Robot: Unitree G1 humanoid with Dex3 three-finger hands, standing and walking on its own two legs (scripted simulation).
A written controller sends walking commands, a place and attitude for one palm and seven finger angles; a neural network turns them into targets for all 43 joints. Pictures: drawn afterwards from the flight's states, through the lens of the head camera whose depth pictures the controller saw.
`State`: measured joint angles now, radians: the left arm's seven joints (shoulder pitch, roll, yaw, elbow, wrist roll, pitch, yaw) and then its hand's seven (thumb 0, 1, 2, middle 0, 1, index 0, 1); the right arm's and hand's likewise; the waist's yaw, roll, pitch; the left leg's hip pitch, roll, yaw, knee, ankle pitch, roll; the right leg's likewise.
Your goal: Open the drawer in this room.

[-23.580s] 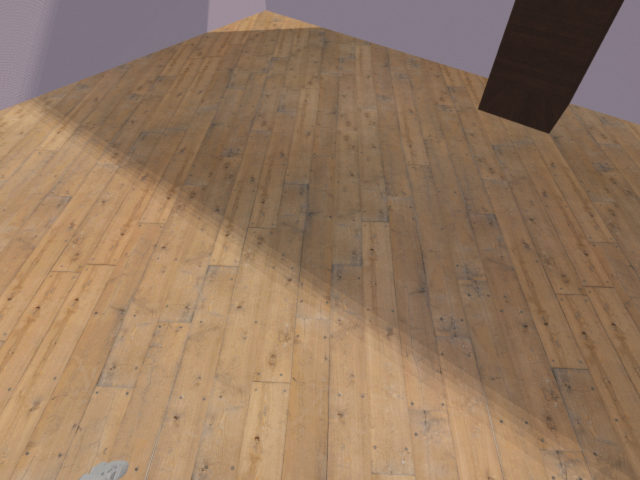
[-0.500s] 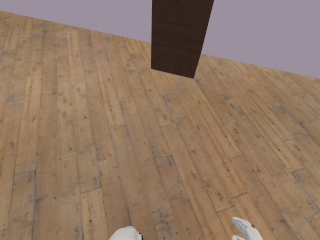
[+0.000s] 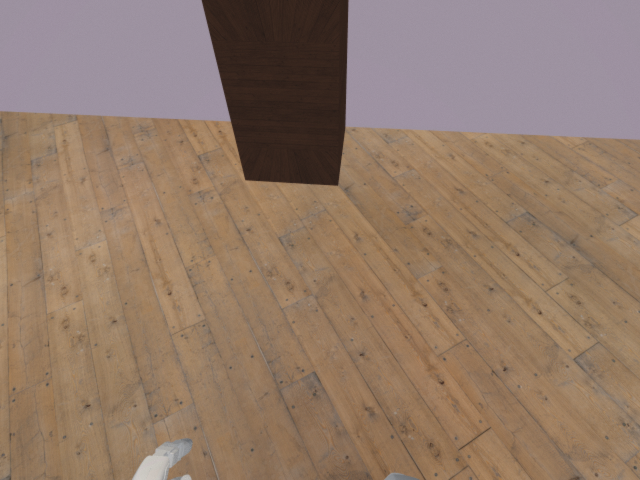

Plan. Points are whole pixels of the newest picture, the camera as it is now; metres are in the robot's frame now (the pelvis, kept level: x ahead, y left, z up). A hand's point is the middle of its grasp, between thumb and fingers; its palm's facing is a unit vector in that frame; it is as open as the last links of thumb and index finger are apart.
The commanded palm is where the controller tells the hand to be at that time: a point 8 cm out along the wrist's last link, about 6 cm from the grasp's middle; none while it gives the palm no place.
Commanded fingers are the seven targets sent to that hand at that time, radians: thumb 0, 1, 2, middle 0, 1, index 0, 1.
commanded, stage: turn or walk to find it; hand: left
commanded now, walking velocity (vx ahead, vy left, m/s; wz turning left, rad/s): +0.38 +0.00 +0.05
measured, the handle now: out of the picture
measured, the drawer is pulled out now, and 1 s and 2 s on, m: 0.00 0.00 0.00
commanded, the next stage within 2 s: stand and wait in 0.84 s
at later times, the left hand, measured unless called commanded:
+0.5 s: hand out of the picture +0.12 +0.20 -0.18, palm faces +0.14 -0.98 -0.14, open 7.3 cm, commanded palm none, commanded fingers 0.00 0.90 0.90 -0.20 -0.30 -0.20 -0.30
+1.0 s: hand (245, 248) +0.56 +0.17 -0.15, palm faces -0.02 -0.97 -0.23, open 7.4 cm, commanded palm none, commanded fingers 0.00 0.90 0.90 -0.20 -0.30 -0.20 -0.30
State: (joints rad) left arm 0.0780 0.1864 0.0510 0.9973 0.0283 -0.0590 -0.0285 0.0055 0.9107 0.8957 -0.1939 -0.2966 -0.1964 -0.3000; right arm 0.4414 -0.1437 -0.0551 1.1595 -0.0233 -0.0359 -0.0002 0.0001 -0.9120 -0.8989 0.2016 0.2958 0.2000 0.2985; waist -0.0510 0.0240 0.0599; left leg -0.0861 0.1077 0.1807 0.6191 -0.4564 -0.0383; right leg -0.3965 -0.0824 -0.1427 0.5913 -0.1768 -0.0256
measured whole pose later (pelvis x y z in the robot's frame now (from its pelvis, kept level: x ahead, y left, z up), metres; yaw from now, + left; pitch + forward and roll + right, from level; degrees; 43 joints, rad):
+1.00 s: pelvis +0.43 -0.02 +0.00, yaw +1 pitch -1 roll +2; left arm 0.08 0.17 0.04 1.00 0.02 -0.08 -0.02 0.00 0.91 0.90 -0.20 -0.30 -0.20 -0.30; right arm 0.39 -0.14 -0.05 1.16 -0.01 -0.02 -0.01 0.00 -0.91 -0.90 0.20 0.30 0.20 0.30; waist -0.05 0.03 0.10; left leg -0.19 0.09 0.09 0.96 -0.53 -0.04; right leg -0.42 -0.07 -0.15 0.66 -0.21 -0.06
